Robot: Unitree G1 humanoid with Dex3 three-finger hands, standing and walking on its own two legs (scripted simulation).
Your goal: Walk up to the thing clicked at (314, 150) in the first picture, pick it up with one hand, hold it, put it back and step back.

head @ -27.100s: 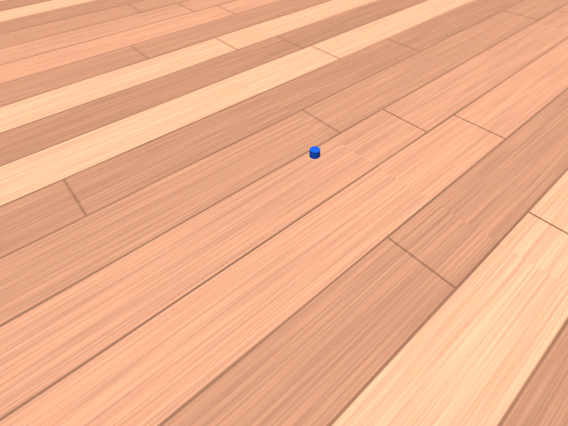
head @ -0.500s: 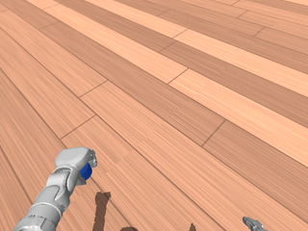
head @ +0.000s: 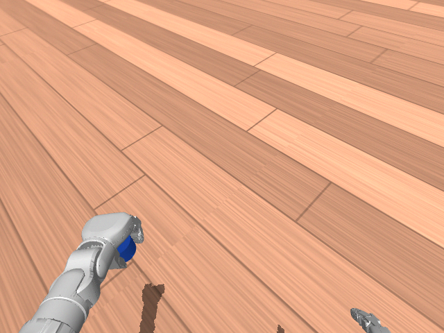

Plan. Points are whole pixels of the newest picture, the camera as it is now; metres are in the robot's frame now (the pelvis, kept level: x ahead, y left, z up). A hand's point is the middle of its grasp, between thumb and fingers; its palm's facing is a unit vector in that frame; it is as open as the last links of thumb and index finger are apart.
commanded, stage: hold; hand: left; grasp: from above
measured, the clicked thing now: (119, 246) +0.33 +0.23 -0.06
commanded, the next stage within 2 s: crouch in 1.14 s
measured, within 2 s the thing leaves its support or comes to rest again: neither
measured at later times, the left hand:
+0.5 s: hand (115, 254) +0.29 +0.22 -0.02, palm faces -0.43 -0.06 -0.90, open 7.3 cm
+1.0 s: hand (116, 254) +0.29 +0.22 -0.02, palm faces -0.43 -0.05 -0.90, open 7.3 cm
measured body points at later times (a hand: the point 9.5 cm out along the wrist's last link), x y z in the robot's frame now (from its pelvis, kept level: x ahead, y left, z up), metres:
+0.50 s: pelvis -0.01 +0.00 +0.01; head +0.00 -0.03 +0.46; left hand +0.31 +0.22 +0.03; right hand +0.13 -0.26 -0.11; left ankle +0.00 +0.13 -0.72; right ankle +0.02 -0.14 -0.72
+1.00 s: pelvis -0.01 +0.00 +0.01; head +0.00 -0.03 +0.46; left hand +0.31 +0.22 +0.03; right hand +0.14 -0.26 -0.11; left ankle +0.00 +0.13 -0.72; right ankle +0.02 -0.14 -0.72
